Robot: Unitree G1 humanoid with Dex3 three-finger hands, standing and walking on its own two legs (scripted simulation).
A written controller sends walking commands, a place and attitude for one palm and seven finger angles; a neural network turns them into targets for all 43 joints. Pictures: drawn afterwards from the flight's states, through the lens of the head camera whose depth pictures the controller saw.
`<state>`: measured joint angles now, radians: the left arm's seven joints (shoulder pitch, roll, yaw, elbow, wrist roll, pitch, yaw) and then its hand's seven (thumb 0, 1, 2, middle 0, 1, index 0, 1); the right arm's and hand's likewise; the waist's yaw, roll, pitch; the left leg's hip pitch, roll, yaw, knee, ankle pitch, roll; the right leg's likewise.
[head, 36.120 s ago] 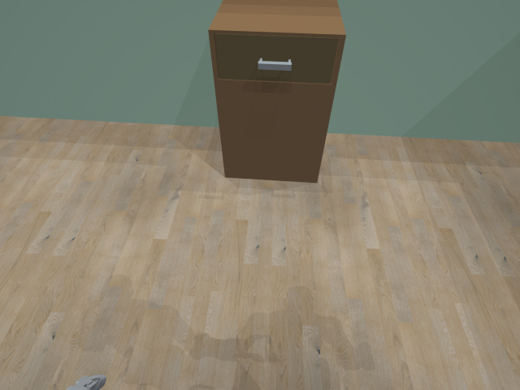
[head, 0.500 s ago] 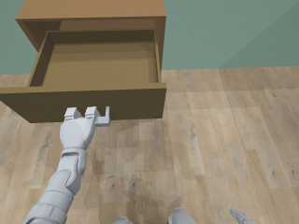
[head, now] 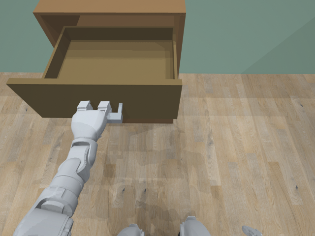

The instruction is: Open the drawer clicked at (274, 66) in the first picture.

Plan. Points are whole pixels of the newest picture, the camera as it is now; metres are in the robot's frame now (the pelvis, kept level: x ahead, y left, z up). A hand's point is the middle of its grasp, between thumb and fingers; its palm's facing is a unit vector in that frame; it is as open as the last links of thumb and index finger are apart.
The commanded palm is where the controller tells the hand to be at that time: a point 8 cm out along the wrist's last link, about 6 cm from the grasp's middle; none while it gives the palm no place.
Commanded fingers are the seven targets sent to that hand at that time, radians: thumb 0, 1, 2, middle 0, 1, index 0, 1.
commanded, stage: pull the drawer open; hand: left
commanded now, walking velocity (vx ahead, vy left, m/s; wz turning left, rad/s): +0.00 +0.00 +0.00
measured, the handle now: (100, 111) +0.45 +0.18 -0.02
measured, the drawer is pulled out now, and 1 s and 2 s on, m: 0.30 0.30 0.30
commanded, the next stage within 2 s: none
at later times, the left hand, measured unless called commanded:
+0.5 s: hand (96, 132) +0.40 +0.19 -0.04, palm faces -0.05 -0.02 -1.00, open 5.8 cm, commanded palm +0.37 +0.18 +0.01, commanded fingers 0.00 0.90 0.90 -0.40 -1.35 -0.40 -1.35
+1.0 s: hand (97, 135) +0.39 +0.19 -0.04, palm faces -0.06 -0.07 -1.00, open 6.2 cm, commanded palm +0.37 +0.18 +0.01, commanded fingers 0.00 0.90 0.90 -0.40 -1.35 -0.40 -1.35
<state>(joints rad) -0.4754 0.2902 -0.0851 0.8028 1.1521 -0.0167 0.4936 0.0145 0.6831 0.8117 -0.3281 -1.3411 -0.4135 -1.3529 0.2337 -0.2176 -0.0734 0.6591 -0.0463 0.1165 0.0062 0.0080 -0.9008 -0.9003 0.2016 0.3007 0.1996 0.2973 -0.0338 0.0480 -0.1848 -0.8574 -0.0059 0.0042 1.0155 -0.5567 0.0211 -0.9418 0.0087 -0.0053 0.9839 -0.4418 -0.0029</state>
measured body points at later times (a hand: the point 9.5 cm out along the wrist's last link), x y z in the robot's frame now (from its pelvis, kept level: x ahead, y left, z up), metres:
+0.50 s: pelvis -0.04 +0.00 -0.01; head +0.07 -0.01 +0.43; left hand +0.39 +0.19 +0.01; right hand -0.01 -0.27 -0.15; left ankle -0.05 +0.11 -0.67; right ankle +0.00 -0.12 -0.67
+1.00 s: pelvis +0.01 +0.01 +0.01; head +0.12 -0.01 +0.45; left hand +0.38 +0.19 +0.01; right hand +0.10 -0.26 -0.12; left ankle -0.05 +0.11 -0.67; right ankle +0.00 -0.12 -0.67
